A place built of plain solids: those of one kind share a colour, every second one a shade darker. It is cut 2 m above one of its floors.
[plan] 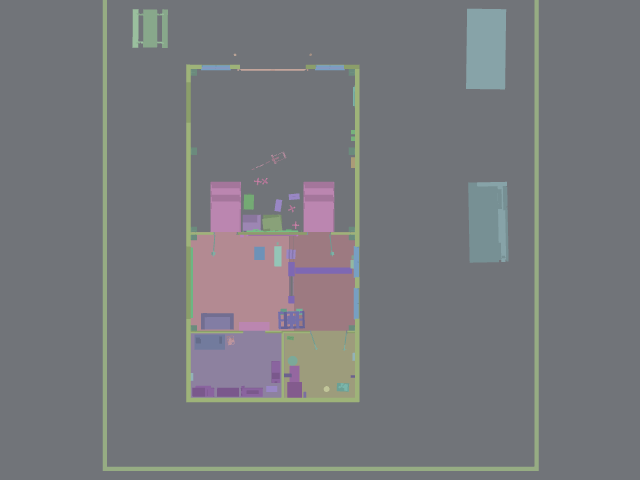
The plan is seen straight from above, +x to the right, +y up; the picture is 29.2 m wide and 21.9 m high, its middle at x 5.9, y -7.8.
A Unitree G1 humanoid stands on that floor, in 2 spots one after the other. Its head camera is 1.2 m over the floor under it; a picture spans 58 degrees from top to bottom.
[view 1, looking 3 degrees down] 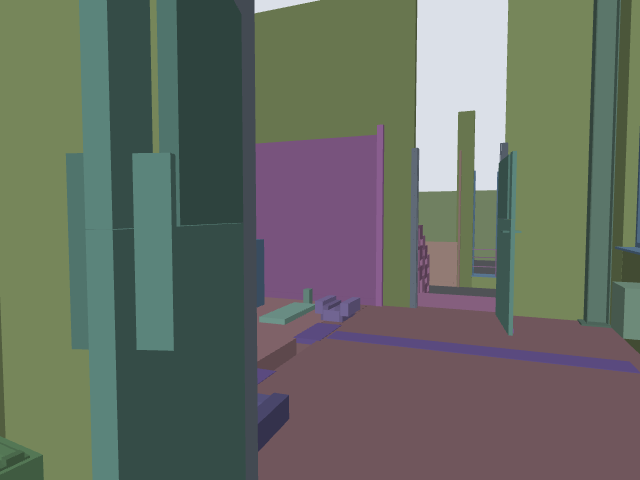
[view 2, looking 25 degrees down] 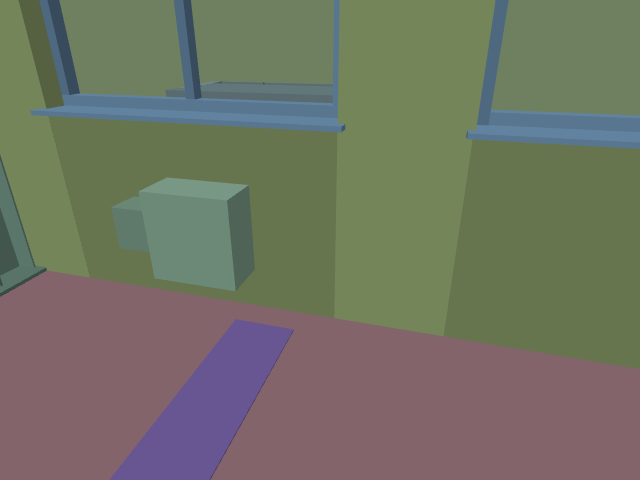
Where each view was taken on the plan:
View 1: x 6.30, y -13.30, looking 112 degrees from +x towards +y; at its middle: shop_shutter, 6.17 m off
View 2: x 5.85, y -9.90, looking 16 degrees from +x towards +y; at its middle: wall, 1.90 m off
